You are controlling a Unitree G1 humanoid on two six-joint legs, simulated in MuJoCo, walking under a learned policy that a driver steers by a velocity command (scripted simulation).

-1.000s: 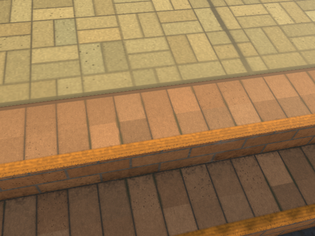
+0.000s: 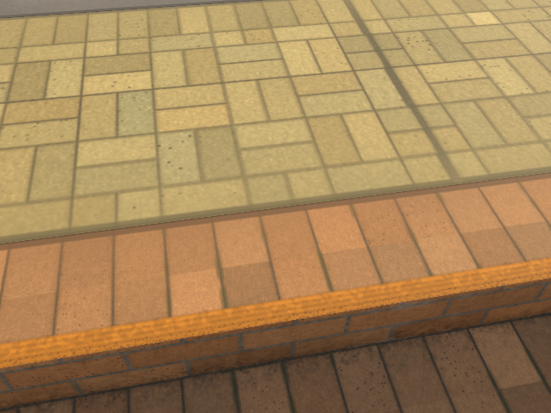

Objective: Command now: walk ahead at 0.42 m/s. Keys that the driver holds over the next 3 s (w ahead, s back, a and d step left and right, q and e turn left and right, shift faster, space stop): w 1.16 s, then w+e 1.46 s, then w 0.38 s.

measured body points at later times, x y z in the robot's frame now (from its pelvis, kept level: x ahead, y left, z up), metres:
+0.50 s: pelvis +0.14 -0.05 +0.00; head +0.15 -0.07 +0.45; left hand +0.10 +0.19 -0.13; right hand +0.33 -0.26 -0.10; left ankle +0.13 +0.06 -0.43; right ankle +0.14 -0.15 -0.73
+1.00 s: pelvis +0.37 -0.01 +0.15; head +0.36 +0.00 +0.60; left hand +0.54 +0.21 +0.04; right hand +0.31 -0.24 +0.00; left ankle +0.34 +0.05 -0.57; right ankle +0.44 -0.20 -0.30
